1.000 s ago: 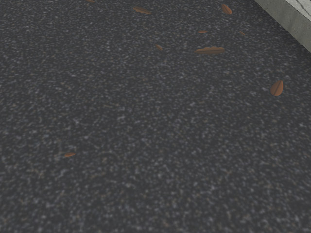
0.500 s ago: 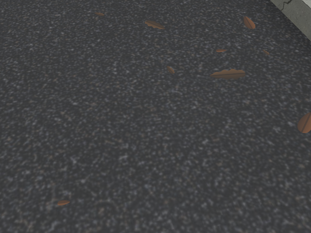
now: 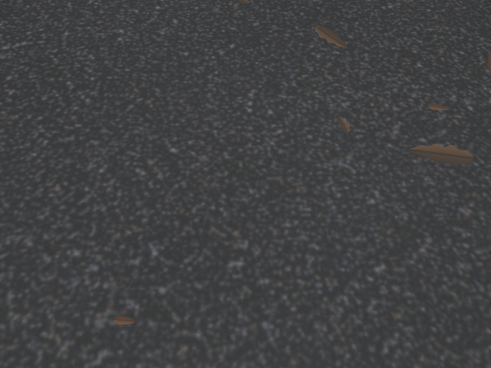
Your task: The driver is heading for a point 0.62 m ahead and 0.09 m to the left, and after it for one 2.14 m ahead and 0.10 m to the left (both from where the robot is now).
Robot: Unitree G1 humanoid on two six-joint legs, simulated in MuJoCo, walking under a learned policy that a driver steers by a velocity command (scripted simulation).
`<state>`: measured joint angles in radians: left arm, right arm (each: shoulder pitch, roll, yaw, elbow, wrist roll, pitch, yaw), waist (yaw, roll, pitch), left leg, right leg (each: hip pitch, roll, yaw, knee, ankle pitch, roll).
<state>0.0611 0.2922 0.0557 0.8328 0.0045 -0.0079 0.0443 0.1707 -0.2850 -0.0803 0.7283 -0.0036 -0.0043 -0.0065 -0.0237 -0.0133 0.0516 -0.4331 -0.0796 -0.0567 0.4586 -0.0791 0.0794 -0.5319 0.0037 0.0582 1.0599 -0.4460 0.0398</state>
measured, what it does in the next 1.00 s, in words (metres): walks ahead, turning left: right foot, then left foot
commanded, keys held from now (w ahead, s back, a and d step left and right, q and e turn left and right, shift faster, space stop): q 0.40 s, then w+q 0.06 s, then w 0.54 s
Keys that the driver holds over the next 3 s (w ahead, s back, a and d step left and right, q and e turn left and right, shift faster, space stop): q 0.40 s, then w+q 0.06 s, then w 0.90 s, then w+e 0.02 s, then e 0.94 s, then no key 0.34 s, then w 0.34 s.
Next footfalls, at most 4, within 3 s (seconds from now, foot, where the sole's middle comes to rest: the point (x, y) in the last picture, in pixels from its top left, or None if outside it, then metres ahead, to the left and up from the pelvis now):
0.26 right None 0.10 -0.16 -0.77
0.70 left None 0.04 0.11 -0.77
1.14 right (233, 353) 0.46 0.02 -0.77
1.62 left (122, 297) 0.61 0.33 -0.77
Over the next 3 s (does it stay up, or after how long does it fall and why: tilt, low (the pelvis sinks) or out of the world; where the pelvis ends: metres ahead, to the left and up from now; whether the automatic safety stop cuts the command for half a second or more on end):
stays up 0.61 0.16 0.01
